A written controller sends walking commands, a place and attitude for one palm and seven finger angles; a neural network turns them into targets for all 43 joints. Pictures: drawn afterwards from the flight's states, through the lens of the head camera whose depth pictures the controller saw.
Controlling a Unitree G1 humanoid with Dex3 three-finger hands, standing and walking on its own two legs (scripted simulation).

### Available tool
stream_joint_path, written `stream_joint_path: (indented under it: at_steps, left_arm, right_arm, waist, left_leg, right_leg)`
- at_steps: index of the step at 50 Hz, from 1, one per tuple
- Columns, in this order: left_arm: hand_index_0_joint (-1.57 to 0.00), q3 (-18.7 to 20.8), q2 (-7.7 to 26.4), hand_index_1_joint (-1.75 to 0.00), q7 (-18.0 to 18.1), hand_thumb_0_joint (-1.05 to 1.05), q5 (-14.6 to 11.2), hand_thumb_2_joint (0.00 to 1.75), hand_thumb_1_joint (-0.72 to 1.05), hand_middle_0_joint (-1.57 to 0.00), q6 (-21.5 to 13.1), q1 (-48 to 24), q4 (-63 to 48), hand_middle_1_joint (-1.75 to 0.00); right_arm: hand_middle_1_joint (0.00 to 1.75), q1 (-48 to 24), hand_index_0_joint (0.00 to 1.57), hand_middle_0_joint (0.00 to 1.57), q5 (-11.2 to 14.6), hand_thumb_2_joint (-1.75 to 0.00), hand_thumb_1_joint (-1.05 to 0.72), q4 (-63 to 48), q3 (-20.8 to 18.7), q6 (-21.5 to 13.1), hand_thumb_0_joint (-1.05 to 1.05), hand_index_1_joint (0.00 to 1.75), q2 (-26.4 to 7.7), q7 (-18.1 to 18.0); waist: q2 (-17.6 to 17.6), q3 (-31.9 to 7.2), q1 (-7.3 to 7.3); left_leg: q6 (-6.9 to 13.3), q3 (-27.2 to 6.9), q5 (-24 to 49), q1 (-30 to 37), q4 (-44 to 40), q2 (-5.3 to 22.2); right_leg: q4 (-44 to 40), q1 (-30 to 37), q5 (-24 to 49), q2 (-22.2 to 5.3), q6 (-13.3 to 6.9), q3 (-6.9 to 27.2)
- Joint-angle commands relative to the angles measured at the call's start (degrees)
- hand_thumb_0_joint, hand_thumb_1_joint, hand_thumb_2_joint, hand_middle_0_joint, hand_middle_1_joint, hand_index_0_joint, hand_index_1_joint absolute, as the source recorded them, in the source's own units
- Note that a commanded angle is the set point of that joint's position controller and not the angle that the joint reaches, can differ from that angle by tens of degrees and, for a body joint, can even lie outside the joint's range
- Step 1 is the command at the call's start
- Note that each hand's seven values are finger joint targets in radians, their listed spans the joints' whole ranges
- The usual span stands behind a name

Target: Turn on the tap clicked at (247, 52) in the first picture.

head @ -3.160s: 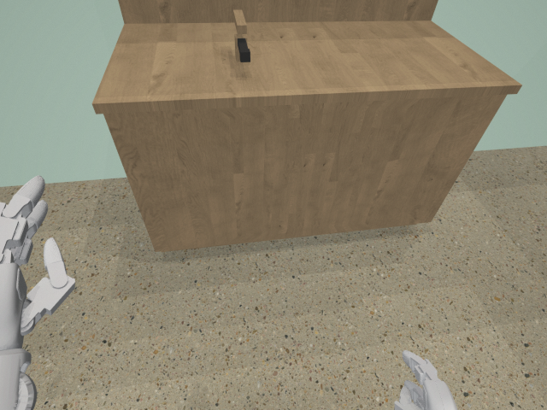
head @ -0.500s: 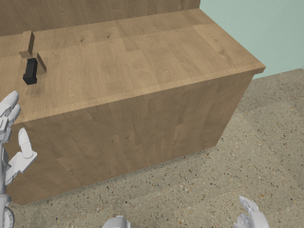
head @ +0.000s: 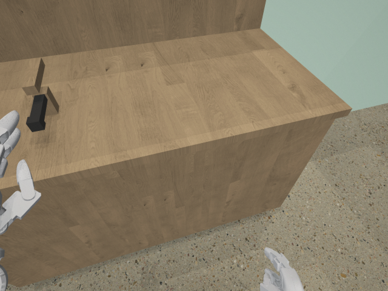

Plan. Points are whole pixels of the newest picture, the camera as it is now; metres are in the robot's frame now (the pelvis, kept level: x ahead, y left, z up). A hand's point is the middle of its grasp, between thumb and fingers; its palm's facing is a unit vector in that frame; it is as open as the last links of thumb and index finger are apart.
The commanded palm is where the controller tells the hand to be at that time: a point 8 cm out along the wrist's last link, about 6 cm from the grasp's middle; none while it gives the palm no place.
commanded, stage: come to a stop and stand still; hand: left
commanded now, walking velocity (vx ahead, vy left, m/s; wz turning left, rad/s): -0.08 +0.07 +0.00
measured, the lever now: (36, 123) +0.45 +0.41 +0.08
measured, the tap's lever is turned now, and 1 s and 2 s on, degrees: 0 0 0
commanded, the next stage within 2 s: look again from close up in 1.18 s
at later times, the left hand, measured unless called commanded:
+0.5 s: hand (7, 246) +0.14 +0.24 +0.18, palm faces +0.45 -0.80 -0.41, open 7.4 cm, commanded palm +0.10 +0.28 +0.18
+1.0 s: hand (60, 246) +0.15 +0.18 +0.17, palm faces +0.33 -0.83 -0.45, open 7.4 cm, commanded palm +0.08 +0.24 +0.18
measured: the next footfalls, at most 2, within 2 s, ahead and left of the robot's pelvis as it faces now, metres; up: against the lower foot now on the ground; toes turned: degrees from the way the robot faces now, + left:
right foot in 0.04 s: +0.09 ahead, -0.09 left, +0.00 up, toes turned -7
left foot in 0.50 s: -0.04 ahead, +0.13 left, +0.00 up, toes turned +5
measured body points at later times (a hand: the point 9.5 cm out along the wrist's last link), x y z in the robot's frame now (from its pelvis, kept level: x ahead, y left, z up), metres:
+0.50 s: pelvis -0.06 +0.00 +0.00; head -0.05 +0.00 +0.45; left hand +0.11 +0.28 +0.20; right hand +0.11 -0.26 -0.08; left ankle -0.08 +0.12 -0.74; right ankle +0.05 -0.09 -0.74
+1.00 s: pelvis -0.08 -0.04 +0.00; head -0.06 -0.05 +0.45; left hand +0.12 +0.22 +0.20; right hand +0.07 -0.27 -0.10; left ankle -0.10 +0.10 -0.70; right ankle -0.07 -0.12 -0.74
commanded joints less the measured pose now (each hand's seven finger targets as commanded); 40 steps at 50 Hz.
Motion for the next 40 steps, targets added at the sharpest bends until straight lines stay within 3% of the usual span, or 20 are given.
stream_joint_path:
  at_steps: [1,3,4,5,7,10,13,19,21,23,24,25,26,27,28,30,32,35,38,40]
  left_arm:
    - [-0.2,5.44,6.5,-0.3,1.43,0.0,0.42,0.9,0.9,-0.2,-1.96,-5.17,-6.06,-0.3]
    - [-0.2,5.23,7.92,-0.3,1.76,0.0,0.83,0.9,0.9,-0.2,-1.83,-6.85,-6.61,-0.3]
    - [-0.2,4.35,6.71,-0.3,1.44,0.0,0.4,0.9,0.9,-0.2,-1.36,-7.0,-5.14,-0.3]
    - [-0.2,4.1,7.01,-0.3,1.27,0.0,0.49,0.9,0.9,-0.2,-1.18,-7.01,-5.76,-0.3]
    - [-0.2,6.73,9.48,-0.3,2.04,0.0,0.57,0.9,0.9,-0.2,-1.6,-6.43,-8.61,-0.3]
    - [-0.2,7.65,9.07,-0.3,2.7,0.0,0.72,0.9,0.9,-0.2,-2.52,-1.52,-9.46,-0.3]
    - [-0.2,9.29,9.94,-0.3,2.86,0.0,0.12,0.9,0.9,-0.2,-2.98,0.46,-10.32,-0.3]
    - [-0.2,7.79,8.26,-0.3,2.72,0.0,0.19,0.9,0.9,-0.2,-2.95,0.87,-9.28,-0.3]
    - [-0.2,6.7,7.51,-0.3,2.65,0.0,0.54,0.9,0.9,-0.2,-2.57,0.06,-7.97,-0.3]
    - [-0.2,4.83,6.77,-0.3,2.5,0.0,0.48,0.9,0.9,-0.2,-2.38,-2.82,-9.0,-0.3]
    - [-0.2,3.85,6.3,-0.3,2.39,0.0,0.39,0.9,0.9,-0.2,-2.79,-5.13,-10.3,-0.3]
    - [-0.2,3.24,5.72,-0.3,2.4,0.0,0.76,0.9,0.9,-0.2,-3.38,-6.9,-11.23,-0.3]
    - [-0.2,3.09,6.01,-0.3,2.66,0.0,1.58,0.9,0.9,-0.2,-3.68,-9.03,-10.9,-0.3]
    - [-0.2,4.76,9.01,-0.3,2.55,0.0,2.16,0.9,0.9,-0.2,-4.22,-13.73,-11.61,-0.3]
    - [-0.2,3.28,7.08,-0.3,2.1,0.0,2.95,0.9,0.9,-0.2,-3.92,-13.01,-8.04,-0.3]
    - [-0.2,0.69,4.61,-0.3,1.48,0.0,2.95,0.9,0.9,-0.2,-2.88,-12.66,-6.61,-0.3]
    - [-0.2,0.52,4.79,-0.3,1.24,0.0,2.94,0.9,0.9,-0.2,-2.54,-13.06,-8.48,-0.3]
    - [-0.2,-0.5,4.04,-0.3,1.03,0.0,2.3,0.9,0.9,-0.2,-2.15,-13.21,-8.3,-0.3]
    - [-0.2,1.02,5.37,-0.3,1.5,0.0,1.71,0.9,0.9,-0.2,-1.93,-12.84,-8.27,-0.3]
    - [-0.2,2.53,6.28,-0.3,1.85,0.0,1.45,0.9,0.9,-0.2,-1.95,-11.08,-9.05,-0.3]
  right_arm:
    - [0.3,-4.88,0.2,0.2,0.4,-0.9,-0.9,-8.15,-4.33,-2.4,0.0,0.3,-10.79,-1.2]
    - [0.3,-4.9,0.2,0.2,0.29,-0.9,-0.9,-8.93,-4.03,-2.2,0.0,0.3,-9.63,-1.2]
    - [0.3,-4.49,0.2,0.2,0.44,-0.9,-0.9,-8.84,-4.21,-2.53,0.0,0.3,-9.66,-0.88]
    - [0.3,-4.33,0.2,0.2,0.4,-0.9,-0.9,-8.63,-5.23,-2.22,0.0,0.3,-10.92,-0.55]
    - [0.3,-6.23,0.2,0.2,0.5,-0.9,-0.9,-8.65,-4.59,-1.56,0.0,0.3,-10.06,-0.76]
    - [0.3,-6.68,0.2,0.2,0.18,-0.9,-0.9,-8.75,-3.77,-0.09,0.0,0.3,-9.34,-1.44]
    - [0.3,-6.63,0.2,0.2,0.22,-0.9,-0.9,-9.57,-4.58,0.58,0.0,0.3,-10.18,-1.83]
    - [0.3,-5.12,0.2,0.2,0.11,-0.9,-0.9,-10.13,-5.79,0.37,0.0,0.3,-11.7,-1.47]
    - [0.3,-3.94,0.2,0.2,-0.04,-0.9,-0.9,-9.55,-5.84,0.28,0.0,0.3,-11.85,-1.44]
    - [0.3,-2.9,0.2,0.2,0.16,-0.9,-0.9,-9.49,-5.72,0.08,0.0,0.3,-11.99,-1.8]
    - [0.3,-2.84,0.2,0.2,-0.08,-0.9,-0.9,-10.07,-5.83,-0.1,0.0,0.3,-13.07,-2.11]
    - [0.3,-3.16,0.2,0.2,0.02,-0.9,-0.9,-10.51,-6.08,-0.5,0.0,0.3,-14.31,-2.01]
    - [0.3,-3.88,0.2,0.2,0.22,-0.9,-0.9,-10.32,-5.78,-1.32,0.0,0.3,-13.7,-1.76]
    - [0.3,-4.42,0.2,0.2,0.09,-0.9,-0.9,-8.86,-5.45,-1.81,0.0,0.3,-11.89,-1.91]
    - [0.3,-5.45,0.2,0.2,0.01,-0.9,-0.9,-8.16,-5.51,-2.39,0.0,0.3,-11.42,-1.75]
    - [0.3,-4.81,0.2,0.2,0.42,-0.9,-0.9,-7.1,-5.98,-2.9,0.0,0.3,-12.43,-1.0]
    - [0.3,-4.62,0.2,0.2,0.4,-0.9,-0.9,-6.62,-5.83,-3.57,0.0,0.3,-12.2,-0.8]
    - [0.3,-4.23,0.2,0.2,-0.15,-0.9,-0.9,-5.93,-5.2,-3.89,0.0,0.3,-11.85,-0.86]
    - [0.3,-4.56,0.2,0.2,-0.56,-0.9,-0.9,-6.04,-5.04,-4.44,0.0,0.3,-11.71,-0.97]
    - [0.3,-4.98,0.2,0.2,-0.55,-0.9,-0.9,-6.49,-5.0,-4.34,0.0,0.3,-11.78,-0.57]
  waist:
    - [5.38,-8.34,-0.35]
    - [-5.62,-9.69,-1.56]
    - [-10.84,-9.6,-0.78]
    - [-13.37,-10.32,-0.23]
    - [-8.41,-10.49,-0.33]
    - [-4.81,-12.19,-0.45]
    - [-6.17,-11.8,0.11]
    - [-8.74,-11.24,0.92]
    - [-9.44,-10.71,0.42]
    - [-5.0,-10.38,-0.68]
    - [1.29,-9.06,-0.91]
    - [10.67,-5.77,-0.56]
    - [14.3,-3.0,-0.7]
    - [14.2,-1.51,-1.08]
    - [11.71,2.06,-1.04]
    - [10.19,2.52,-0.72]
    - [11.08,1.39,-0.34]
    - [12.55,0.12,-1.07]
    - [13.59,-2.47,-1.23]
    - [13.1,-5.07,-0.63]
  left_leg:
    - [1.2,-5.98,15.41,-2.19,-0.92,10.94]
    - [-2.24,-2.74,-1.65,-8.0,10.32,2.75]
    - [-3.01,-4.16,-12.99,-9.58,17.31,-0.81]
    - [-2.73,-6.6,-15.52,-9.63,24.44,-1.45]
    - [-2.86,-9.68,-13.84,-13.03,29.88,-0.71]
    - [-3.09,-8.66,-9.77,-13.37,30.29,-0.9]
    - [-2.89,-7.38,-8.72,-11.62,25.65,-0.91]
    - [-1.31,-4.78,-11.53,-6.97,11.92,-1.37]
    - [-0.48,-3.13,-10.6,-2.24,4.44,-2.32]
    - [0.35,-2.58,-7.94,4.39,-6.26,-1.23]
    - [2.13,-8.25,-13.24,2.1,-12.27,2.82]
    - [5.64,-20.66,-20.71,1.8,-18.0,11.7]
    - [9.26,-27.88,-21.42,-0.77,-21.4,19.2]
    - [10.48,-29.69,-25.89,-5.96,-23.39,20.92]
    - [10.2,-26.4,-24.07,-7.92,-21.9,18.86]
    - [8.82,-17.91,-16.41,-5.36,-18.36,15.23]
    - [7.22,-13.64,-9.71,-1.75,-17.01,13.09]
    - [7.43,-15.74,-0.95,-0.21,-16.17,14.63]
    - [6.68,-14.77,3.9,2.03,-13.45,13.98]
    - [4.81,-11.9,7.35,2.35,-8.57,12.16]
  right_leg:
    - [-13.46,14.09,13.32,-1.48,-0.55,1.95]
    - [-14.06,16.31,38.96,-13.45,-5.55,17.17]
    - [-15.63,14.83,43.27,-17.48,-8.52,20.72]
    - [-16.96,13.74,40.09,-19.17,-8.18,22.21]
    - [-15.96,13.92,35.85,-19.92,-9.1,21.21]
    - [-14.59,14.38,33.5,-16.48,-8.34,13.65]
    - [-17.92,12.3,21.63,-15.94,-7.81,13.81]
    - [-23.26,9.7,-1.26,-16.13,-8.3,17.01]
    - [-24.42,6.64,-8.75,-14.0,-6.96,15.58]
    - [-19.98,3.59,-13.09,-9.55,-4.37,11.64]
    - [-13.99,3.09,-14.18,-5.71,-2.86,9.32]
    - [-2.57,-3.56,-11.86,-0.58,-1.19,5.34]
    - [11.98,-8.54,-8.43,1.65,-0.96,2.33]
    - [22.05,-9.73,-7.49,0.91,-1.2,5.01]
    - [24.7,-11.05,-4.37,-0.06,-1.45,6.23]
    - [24.66,-12.55,-1.85,-0.74,-0.82,4.4]
    - [20.62,-11.74,-1.28,-0.21,-0.49,1.84]
    - [11.2,-7.37,-4.78,0.23,-0.26,1.17]
    - [0.99,-1.22,-6.8,2.08,-0.2,-0.64]
    - [-9.12,5.39,-2.97,3.16,-0.32,-2.19]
